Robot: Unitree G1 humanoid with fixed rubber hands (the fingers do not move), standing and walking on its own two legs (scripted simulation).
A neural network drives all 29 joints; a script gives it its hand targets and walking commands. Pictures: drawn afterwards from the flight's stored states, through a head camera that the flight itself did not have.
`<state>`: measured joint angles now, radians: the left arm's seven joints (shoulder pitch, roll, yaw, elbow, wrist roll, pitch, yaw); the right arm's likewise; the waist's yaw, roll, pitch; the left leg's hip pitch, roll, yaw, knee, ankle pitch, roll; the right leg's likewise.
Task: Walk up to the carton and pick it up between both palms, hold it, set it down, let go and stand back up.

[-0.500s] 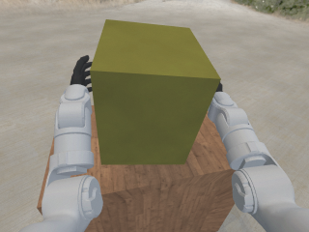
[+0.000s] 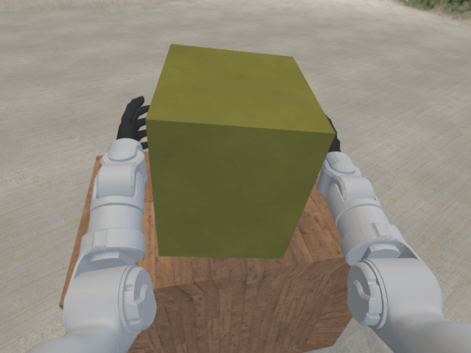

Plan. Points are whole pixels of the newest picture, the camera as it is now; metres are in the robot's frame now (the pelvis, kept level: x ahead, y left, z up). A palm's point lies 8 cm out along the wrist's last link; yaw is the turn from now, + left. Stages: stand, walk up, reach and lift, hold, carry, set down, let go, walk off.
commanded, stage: set down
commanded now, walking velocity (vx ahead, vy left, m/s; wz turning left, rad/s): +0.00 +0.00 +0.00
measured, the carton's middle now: (227, 153) +0.45 +0.00 +0.14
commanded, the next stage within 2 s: none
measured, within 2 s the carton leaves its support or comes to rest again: neither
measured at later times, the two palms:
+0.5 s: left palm (138, 158) +0.41 +0.16 +0.17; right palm (322, 168) +0.39 -0.17 +0.15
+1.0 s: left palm (143, 172) +0.42 +0.16 +0.13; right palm (318, 181) +0.40 -0.17 +0.11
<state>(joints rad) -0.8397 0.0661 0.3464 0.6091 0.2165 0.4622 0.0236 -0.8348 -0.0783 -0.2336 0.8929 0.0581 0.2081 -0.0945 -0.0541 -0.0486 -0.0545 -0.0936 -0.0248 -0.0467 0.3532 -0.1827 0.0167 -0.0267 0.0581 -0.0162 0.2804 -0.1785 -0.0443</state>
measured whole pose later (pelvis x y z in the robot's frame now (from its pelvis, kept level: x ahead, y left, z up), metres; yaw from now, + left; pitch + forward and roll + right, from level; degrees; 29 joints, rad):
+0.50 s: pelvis +0.01 +0.00 +0.00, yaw +0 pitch -3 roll +0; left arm -0.81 0.04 0.37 0.70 0.22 0.33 0.02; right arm -0.78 -0.04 -0.33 0.90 -0.07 0.13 -0.07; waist -0.03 -0.04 -0.04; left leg -0.11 -0.02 -0.04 0.34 -0.19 0.01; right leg -0.05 0.06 -0.02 0.28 -0.19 -0.05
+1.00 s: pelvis +0.01 +0.00 +0.00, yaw -1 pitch +0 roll +0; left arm -0.79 0.00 0.40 0.77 0.25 0.22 0.02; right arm -0.73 -0.01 -0.46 0.90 -0.22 0.03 -0.01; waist 0.00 -0.04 -0.04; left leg -0.16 -0.02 -0.01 0.33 -0.18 0.02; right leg -0.10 0.05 -0.02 0.28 -0.18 -0.04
